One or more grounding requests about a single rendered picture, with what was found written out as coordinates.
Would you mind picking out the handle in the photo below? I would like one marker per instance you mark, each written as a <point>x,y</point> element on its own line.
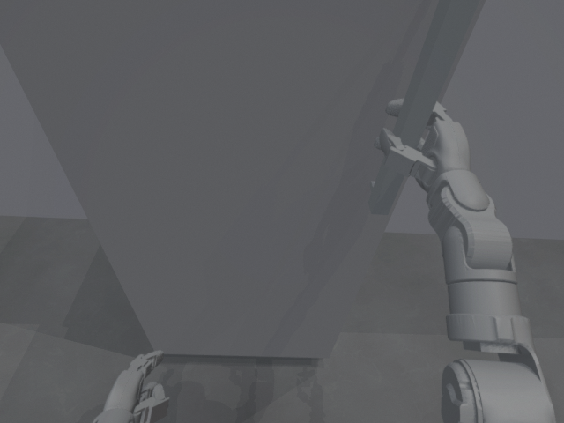
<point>444,38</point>

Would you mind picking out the left robot hand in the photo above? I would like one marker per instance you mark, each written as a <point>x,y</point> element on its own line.
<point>146,402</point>

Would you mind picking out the right robot upper arm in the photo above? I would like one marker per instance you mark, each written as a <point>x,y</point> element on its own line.
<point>485,391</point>

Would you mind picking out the right robot hand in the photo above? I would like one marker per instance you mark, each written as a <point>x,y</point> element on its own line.
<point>445,149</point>

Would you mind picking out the right robot forearm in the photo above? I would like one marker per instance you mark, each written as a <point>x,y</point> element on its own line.
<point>477,250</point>

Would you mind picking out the fridge door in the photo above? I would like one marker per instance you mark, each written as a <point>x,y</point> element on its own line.
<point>222,151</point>

